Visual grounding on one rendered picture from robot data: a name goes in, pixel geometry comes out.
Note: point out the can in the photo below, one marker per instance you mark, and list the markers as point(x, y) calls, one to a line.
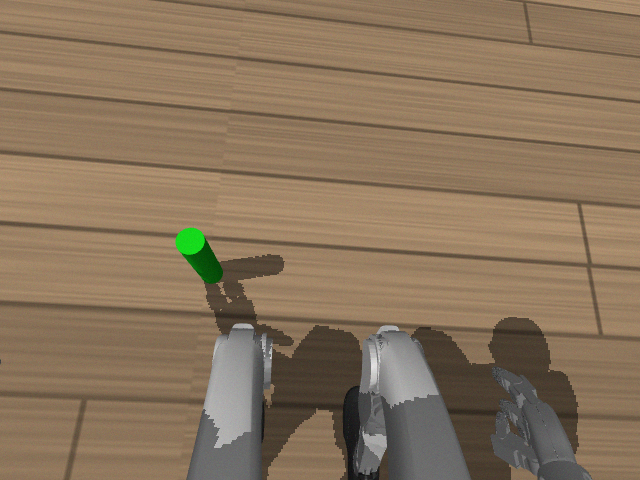
point(194, 247)

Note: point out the right robot hand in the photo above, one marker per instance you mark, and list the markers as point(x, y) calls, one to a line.
point(537, 424)

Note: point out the right robot arm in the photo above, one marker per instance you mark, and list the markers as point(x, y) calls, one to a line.
point(562, 470)

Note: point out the right robot foot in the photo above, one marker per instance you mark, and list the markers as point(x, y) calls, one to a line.
point(351, 426)

